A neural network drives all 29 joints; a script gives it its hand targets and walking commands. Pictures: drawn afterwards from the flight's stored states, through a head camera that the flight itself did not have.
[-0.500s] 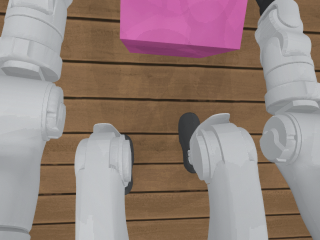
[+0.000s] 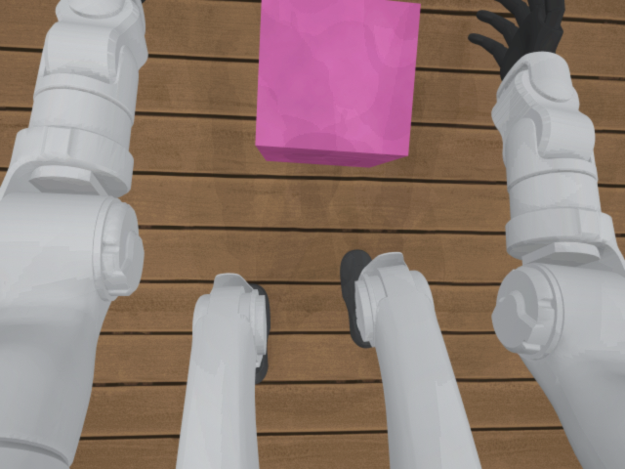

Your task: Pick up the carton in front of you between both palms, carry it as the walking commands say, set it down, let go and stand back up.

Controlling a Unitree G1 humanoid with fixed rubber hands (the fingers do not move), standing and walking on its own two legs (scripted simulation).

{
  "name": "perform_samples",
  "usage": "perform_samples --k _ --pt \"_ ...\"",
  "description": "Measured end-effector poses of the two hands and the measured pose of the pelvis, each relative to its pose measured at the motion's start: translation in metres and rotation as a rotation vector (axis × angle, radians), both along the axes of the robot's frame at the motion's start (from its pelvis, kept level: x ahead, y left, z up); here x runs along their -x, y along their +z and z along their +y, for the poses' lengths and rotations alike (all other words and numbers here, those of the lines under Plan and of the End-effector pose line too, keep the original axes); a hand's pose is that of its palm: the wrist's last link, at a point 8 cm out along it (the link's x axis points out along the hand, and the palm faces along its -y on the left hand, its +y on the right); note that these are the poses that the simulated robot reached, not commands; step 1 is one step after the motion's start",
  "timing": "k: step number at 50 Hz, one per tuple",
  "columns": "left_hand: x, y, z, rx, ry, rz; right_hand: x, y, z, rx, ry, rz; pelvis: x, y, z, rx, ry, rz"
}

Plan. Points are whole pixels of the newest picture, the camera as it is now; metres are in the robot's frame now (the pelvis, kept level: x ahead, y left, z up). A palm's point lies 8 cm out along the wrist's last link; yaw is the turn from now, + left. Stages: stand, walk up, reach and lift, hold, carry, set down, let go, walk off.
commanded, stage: set down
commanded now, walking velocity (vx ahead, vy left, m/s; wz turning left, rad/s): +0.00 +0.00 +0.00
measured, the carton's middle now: (327, 98) +0.55 -0.07 -0.37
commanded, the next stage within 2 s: let go in 0.40 s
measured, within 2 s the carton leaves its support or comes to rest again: neither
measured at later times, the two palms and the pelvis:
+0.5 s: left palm out of the picture +0.59 +0.15 +0.04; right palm out of the picture +0.50 -0.24 +0.04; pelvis +0.02 +0.00 +0.14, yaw +1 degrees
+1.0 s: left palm out of the picture +0.42 +0.18 +0.14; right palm out of the picture +0.36 -0.26 +0.15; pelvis +0.08 -0.02 +0.24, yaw +1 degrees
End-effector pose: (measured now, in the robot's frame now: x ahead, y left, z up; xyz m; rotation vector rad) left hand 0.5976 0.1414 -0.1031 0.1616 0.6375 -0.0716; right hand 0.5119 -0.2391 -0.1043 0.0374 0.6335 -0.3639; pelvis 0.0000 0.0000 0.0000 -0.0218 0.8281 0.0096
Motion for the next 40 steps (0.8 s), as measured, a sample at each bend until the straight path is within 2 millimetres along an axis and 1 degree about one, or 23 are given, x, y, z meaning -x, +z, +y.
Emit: perform_samples --k 18,21,25,28,30,35,38,40 --pt "0.000 0.116 0.006 0.005 -0.012 0.007 0.006 0.113 -0.002 -0.002 0.007 -0.007 -0.017 0.103 0.000 -0.009 0.000 0.001" --pt "0.001 0.131 0.007 0.006 -0.012 0.014 0.007 0.128 -0.002 -0.001 0.010 -0.003 -0.019 0.118 0.000 -0.010 0.001 -0.005" --pt "0.006 0.147 0.008 -0.001 0.000 0.017 0.011 0.143 0.000 0.011 0.038 0.007 -0.024 0.136 -0.001 -0.013 0.001 -0.012" --pt "0.019 0.155 0.012 -0.021 0.024 0.020 0.019 0.151 0.002 0.028 0.085 0.024 -0.029 0.149 -0.002 -0.018 0.002 -0.023" --pt "0.033 0.159 0.015 -0.039 0.049 0.025 0.028 0.157 0.003 0.042 0.127 0.044 -0.033 0.159 -0.004 -0.022 0.003 -0.036" --pt "0.082 0.173 0.023 -0.074 0.115 0.052 0.059 0.176 0.000 0.069 0.238 0.109 -0.045 0.184 -0.009 -0.032 0.007 -0.101" --pt "0.109 0.186 0.027 -0.081 0.139 0.063 0.078 0.193 -0.006 0.078 0.283 0.138 -0.053 0.199 -0.012 -0.035 0.008 -0.155" --pt "0.124 0.197 0.028 -0.080 0.146 0.065 0.090 0.205 -0.011 0.082 0.304 0.151 -0.058 0.207 -0.015 -0.036 0.008 -0.192"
